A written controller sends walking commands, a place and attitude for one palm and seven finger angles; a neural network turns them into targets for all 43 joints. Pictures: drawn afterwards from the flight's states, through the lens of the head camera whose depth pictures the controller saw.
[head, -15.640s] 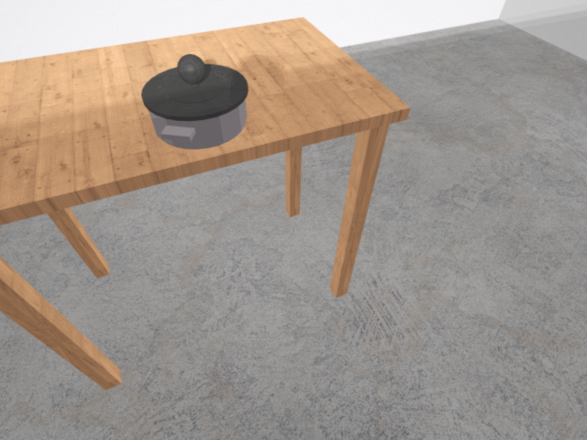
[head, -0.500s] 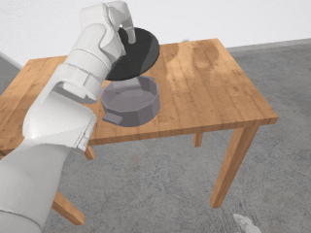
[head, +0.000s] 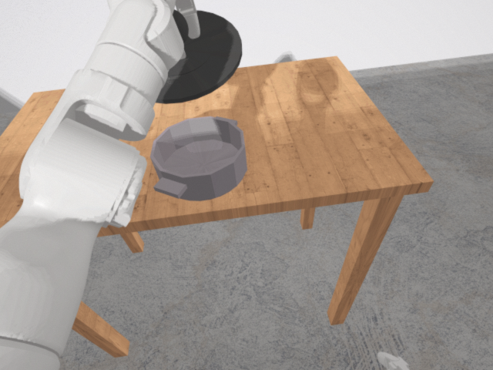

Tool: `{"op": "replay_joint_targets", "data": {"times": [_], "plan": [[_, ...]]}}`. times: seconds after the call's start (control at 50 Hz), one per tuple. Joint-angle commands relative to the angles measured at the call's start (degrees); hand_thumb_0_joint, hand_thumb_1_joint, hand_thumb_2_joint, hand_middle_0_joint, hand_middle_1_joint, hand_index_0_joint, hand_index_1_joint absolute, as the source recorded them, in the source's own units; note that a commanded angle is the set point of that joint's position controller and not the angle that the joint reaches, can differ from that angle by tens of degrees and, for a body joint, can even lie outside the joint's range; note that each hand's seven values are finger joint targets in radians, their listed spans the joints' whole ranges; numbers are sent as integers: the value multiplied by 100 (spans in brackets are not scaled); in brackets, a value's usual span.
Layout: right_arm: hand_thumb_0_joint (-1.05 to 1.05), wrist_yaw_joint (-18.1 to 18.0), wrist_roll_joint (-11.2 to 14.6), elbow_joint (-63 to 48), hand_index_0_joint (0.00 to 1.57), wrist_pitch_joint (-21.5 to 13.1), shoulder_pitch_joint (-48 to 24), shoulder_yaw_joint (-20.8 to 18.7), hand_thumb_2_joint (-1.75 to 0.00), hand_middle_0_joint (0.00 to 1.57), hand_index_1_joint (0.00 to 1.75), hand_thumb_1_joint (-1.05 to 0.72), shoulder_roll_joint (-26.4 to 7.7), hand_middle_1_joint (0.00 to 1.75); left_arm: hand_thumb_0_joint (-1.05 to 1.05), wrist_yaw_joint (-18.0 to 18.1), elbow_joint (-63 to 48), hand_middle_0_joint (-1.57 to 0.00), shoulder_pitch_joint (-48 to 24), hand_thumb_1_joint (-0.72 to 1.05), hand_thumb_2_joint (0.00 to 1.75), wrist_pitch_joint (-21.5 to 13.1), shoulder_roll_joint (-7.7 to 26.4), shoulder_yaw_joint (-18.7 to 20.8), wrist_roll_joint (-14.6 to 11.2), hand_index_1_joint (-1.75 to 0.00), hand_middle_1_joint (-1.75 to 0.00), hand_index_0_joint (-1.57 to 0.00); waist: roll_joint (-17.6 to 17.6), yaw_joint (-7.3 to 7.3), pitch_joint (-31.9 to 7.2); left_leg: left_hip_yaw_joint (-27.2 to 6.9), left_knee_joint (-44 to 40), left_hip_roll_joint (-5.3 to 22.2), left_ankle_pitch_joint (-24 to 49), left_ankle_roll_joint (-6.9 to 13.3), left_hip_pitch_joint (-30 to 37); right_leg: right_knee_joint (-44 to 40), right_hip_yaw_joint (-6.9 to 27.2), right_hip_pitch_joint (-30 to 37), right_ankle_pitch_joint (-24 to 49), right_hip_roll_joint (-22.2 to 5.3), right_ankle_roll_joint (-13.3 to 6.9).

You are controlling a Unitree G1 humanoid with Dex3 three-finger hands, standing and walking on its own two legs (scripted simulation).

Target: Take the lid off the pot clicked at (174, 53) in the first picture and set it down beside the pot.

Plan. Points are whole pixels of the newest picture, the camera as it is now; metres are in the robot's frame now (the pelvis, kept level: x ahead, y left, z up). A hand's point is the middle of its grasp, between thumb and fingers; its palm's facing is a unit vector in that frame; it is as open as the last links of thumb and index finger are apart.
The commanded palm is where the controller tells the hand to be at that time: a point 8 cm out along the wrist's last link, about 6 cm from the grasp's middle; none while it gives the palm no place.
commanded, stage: lift the lid straight up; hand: left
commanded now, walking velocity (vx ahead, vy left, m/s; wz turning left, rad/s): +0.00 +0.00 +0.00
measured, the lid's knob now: (170, 28) +0.49 +0.09 +0.33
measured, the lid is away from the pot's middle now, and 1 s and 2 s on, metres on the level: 0.01 0.11 0.23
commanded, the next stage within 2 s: move the lid sideways beside the pot in 0.06 s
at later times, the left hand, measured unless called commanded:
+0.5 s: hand (130, 45) +0.45 +0.14 +0.33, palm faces -0.08 -0.11 -0.99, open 6.8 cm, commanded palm +0.42 +0.15 +0.38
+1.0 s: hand (86, 56) +0.44 +0.19 +0.32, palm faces -0.08 -0.10 -0.99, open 6.8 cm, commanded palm +0.42 +0.20 +0.38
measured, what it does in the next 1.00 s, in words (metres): stands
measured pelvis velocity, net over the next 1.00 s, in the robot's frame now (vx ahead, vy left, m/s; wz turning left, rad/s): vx -0.01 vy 0.00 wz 0.03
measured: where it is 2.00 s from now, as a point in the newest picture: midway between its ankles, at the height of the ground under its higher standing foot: outside the picture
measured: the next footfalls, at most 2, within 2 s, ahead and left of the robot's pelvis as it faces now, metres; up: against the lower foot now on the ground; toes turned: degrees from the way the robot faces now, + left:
none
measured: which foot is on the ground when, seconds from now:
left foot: down 0.00-1.00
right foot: down 0.00-1.00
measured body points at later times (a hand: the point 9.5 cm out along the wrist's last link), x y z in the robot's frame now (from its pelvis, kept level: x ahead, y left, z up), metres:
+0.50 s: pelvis +0.00 +0.00 +0.00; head -0.01 -0.03 +0.45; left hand +0.45 +0.14 +0.38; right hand +0.16 -0.24 -0.12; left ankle -0.01 +0.09 -0.74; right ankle -0.02 -0.13 -0.74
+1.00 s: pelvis -0.01 +0.00 +0.00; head -0.01 -0.02 +0.45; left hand +0.43 +0.19 +0.38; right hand +0.14 -0.24 -0.12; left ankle -0.01 +0.09 -0.74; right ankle -0.02 -0.13 -0.74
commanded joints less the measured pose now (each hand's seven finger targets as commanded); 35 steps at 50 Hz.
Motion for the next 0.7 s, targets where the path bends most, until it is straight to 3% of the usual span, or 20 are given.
{"op": "replay_joint_targets", "data": {"times": [0.0, 0.04, 0.1, 0.14, 0.16, 0.18, 0.2, 0.22, 0.24, 0.28, 0.32, 0.34, 0.36, 0.4, 0.44, 0.48, 0.54, 0.58, 0.64, 0.68], "plan": [[0, -10, 6, -860, 20, -287, -629, -189, -90, 20, 30, -90, -540, 30, 0, 264, -1459, -86, -3571, 84, 77, -23, 1291, 160, 237, -106, -107, -84, -998, 87, -2301, -276, 134, -31, 2210, 130, 1227, -80, -3, 628, 2031, 255, -276], [0, 1, -23, -881, 20, -281, -629, -217, -90, 20, 30, -90, -573, 30, 0, 245, -1614, -86, -3397, 84, 77, -24, 1437, 285, 126, -106, -107, -84, -861, 149, -2391, -267, 210, -38, 2453, 123, 1299, -63, -4, 722, 2212, 235, -296], [0, -11, 0, -887, 20, -284, -670, -196, -90, 20, 30, -90, -524, 30, 0, 209, -1609, -86, -3539, 84, 77, 5, 1537, 304, 241, -106, -107, -84, -1067, 130, -2369, -235, 200, -55, 2281, 148, 1212, -32, 16, 735, 2203, 238, -264], [0, -4, 2, -870, 20, -247, -678, -204, -90, 20, 30, -90, -574, 30, 0, 198, -1479, -86, -3278, 84, 77, 15, 1482, 289, 112, -106, -107, -84, -958, 126, -2139, -237, 219, -65, 2237, 130, 1136, -67, -24, 651, 2192, 231, -292], [0, -9, 2, -821, 20, -202, -702, -166, -90, 20, 30, -90, -557, 30, 0, 207, -1262, -86, -3184, 84, 77, 2, 1649, 256, 480, -106, -107, -84, -1123, 109, -1903, -219, 188, -68, 1986, 124, 978, -78, -20, 544, 2008, 253, -283], [0, -27, -6, -824, 20, -167, -672, -178, -90, 20, 30, -90, -593, 30, 0, 219, -1215, -86, -3126, 84, 77, 6, 1827, 395, 535, -106, -107, -84, -1304, 110, -1904, -204, 170, -69, 1889, 127, 889, -76, -24, 616, 1999, 245, -279], [0, -21, 1, -902, 20, -152, -769, -163, -90, 20, 30, -90, -582, 30, 0, 207, -1416, -86, -3193, 84, 77, -33, 1960, 440, 560, -106, -107, -84, -1185, 178, -2100, -207, 150, -73, 1868, 111, 870, -28, 1, 745, 2001, 222, -282], [0, -21, -2, -980, 20, -169, -823, -169, -90, 20, 30, -90, -531, 30, 0, 187, -1701, -86, -3279, 84, 77, -82, 1862, 368, 529, -106, -107, -84, -1074, 205, -2367, -218, 196, -84, 2062, 124, 994, 35, 26, 873, 2136, 205, -280], [0, -9, -3, -1013, 20, -138, -827, -200, -90, 20, 30, -90, -548, 30, 0, 175, -1783, -86, -3077, 84, 77, -117, 1680, 269, 388, -106, -107, -84, -952, 167, -2342, -219, 278, -74, 2254, 128, 1074, 21, 6, 833, 2264, 202, -294], [0, -27, 17, -949, 20, -69, -792, -179, -90, 20, 30, -90, -563, 30, 0, 119, -1425, -86, -2916, 84, 77, -51, 1944, 421, 517, -106, -107, -84, -1270, 141, -2072, -204, 230, -73, 1944, 131, 877, -1, -18, 728, 2119, 219, -269], [0, -46, 49, -973, 20, -56, -831, -170, -90, 20, 30, -90, -539, 30, 0, 80, -1510, -86, -3035, 84, 77, -58, 1674, 206, 446, -106, -107, -84, -1165, 74, -1833, -219, 184, -72, 1746, 126, 929, -61, -52, 502, 1885, 232, -268], [0, -34, 43, -1030, 20, -52, -860, -187, -90, 20, 30, -90, -567, 30, 0, 75, -1860, -86, -3072, 84, 77, -111, 1680, 189, 315, -106, -107, -84, -974, 106, -2030, -236, 232, -66, 1916, 115, 1042, -38, -49, 608, 1970, 217, -283], [0, -34, 32, -1081, 20, -86, -896, -187, -90, 20, 30, -90, -524, 30, 0, 63, -2093, -86, -3230, 84, 77, -144, 1824, 221, 408, -106, -107, -84, -928, 123, -2366, -250, 276, -77, 2001, 129, 1170, 19, 17, 703, 2015, 219, -268], [0, -37, 34, -1103, 20, -101, -899, -188, -90, 20, 30, -90, -513, 30, 0, 30, -2268, -86, -3253, 84, 77, -150, 1957, 278, 449, -106, -107, -84, -797, 137, -2445, -264, 334, -78, 2219, 135, 1242, 42, 19, 709, 2099, 222, -282], [0, -21, 51, -1076, 20, -67, -876, -208, -90, 20, 30, -90, -559, 30, 0, 1, -2178, -86, -2905, 84, 77, -126, 1706, 128, 292, -106, -107, -84, -633, 87, -2130, -295, 373, -59, 2290, 103, 1242, -13, -56, 502, 2029, 236, -310], [0, -20, 64, -1033, 20, -39, -870, -177, -90, 20, 30, -90, -547, 30, 0, -20, -2001, -86, -2901, 84, 77, -85, 1794, 167, 408, -106, -107, -84, -806, 75, -1960, -323, 316, -55, 2073, 87, 1144, -19, -79, 399, 1833, 265, -307], [0, -9, 47, -1132, 20, -52, -922, -209, -90, 20, 30, -90, -585, 30, 0, -25, -2507, -86, -2706, 84, 77, -155, 1874, 204, 243, -106, -107, -84, -496, 141, -2219, -372, 389, -41, 2367, 67, 1346, 3, -82, 502, 1913, 247, -336], [0, -11, 82, -1063, 20, -17, -879, -172, -90, 20, 30, -90, -550, 30, 0, -40, -2307, -86, -2868, 84, 77, -124, 1757, 81, 388, -106, -107, -84, -656, 38, -1952, -377, 303, -30, 2089, 52, 1244, -47, -130, 290, 1649, 285, -331], [0, -27, 53, -1111, 20, -36, -883, -201, -90, 20, 30, -90, -615, 30, 0, -35, -2573, -86, -2788, 84, 77, -216, 2349, 467, 346, -106, -107, -84, -640, 163, -2235, -382, 280, -43, 1903, 43, 1201, -26, -86, 557, 1614, 256, -357], [0, -37, 85, -1093, 20, -38, -904, -171, -90, 20, 30, -90, -557, 30, 0, -55, -2302, -86, -2781, 84, 77, -203, 2061, 233, 404, -106, -107, -84, -685, 89, -1924, -388, 266, -39, 1802, 56, 1135, -50, -134, 342, 1463, 283, -346]]}}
